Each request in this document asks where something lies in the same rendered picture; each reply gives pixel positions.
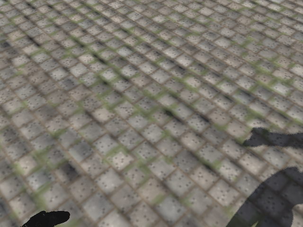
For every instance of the left robot hand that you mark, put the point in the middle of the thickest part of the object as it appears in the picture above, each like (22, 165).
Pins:
(47, 219)

